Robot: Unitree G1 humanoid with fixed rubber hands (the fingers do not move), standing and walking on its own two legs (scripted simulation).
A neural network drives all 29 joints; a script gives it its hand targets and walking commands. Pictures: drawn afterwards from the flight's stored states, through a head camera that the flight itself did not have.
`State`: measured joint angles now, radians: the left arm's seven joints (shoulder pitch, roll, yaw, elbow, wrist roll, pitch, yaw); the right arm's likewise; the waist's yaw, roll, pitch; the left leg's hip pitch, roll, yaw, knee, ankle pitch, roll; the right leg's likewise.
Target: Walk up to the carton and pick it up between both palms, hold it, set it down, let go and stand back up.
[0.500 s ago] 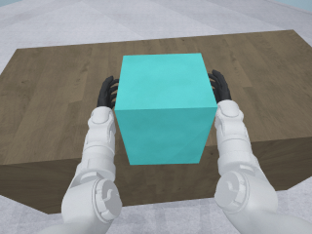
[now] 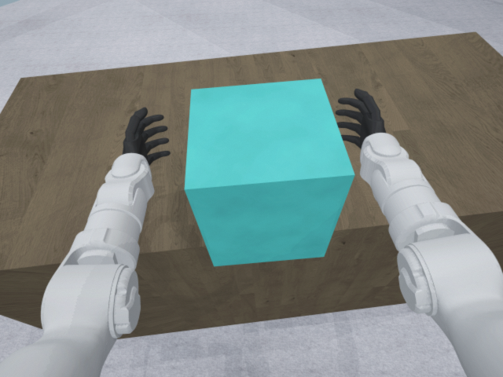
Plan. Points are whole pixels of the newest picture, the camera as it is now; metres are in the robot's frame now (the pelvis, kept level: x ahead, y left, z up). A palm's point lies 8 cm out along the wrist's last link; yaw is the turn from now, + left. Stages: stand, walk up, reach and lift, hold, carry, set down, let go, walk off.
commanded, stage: set down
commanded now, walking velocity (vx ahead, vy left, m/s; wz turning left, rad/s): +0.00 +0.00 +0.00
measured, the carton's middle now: (263, 180) +0.44 +0.00 +0.04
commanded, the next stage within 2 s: none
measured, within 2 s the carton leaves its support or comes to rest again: neither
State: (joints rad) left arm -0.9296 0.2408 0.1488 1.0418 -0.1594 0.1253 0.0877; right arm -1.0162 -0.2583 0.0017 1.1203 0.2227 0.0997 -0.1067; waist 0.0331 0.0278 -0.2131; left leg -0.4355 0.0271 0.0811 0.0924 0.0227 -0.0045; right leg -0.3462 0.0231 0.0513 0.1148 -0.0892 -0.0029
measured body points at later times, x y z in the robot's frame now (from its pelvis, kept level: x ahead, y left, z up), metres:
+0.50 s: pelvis -0.02 -0.01 +0.00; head +0.02 -0.02 +0.45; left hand +0.45 +0.22 +0.19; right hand +0.47 -0.18 +0.20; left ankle +0.01 +0.12 -0.75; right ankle -0.05 -0.12 -0.75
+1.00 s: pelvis -0.02 -0.01 +0.00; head +0.01 -0.01 +0.45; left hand +0.43 +0.22 +0.18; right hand +0.45 -0.19 +0.18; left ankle +0.01 +0.12 -0.75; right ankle -0.05 -0.12 -0.75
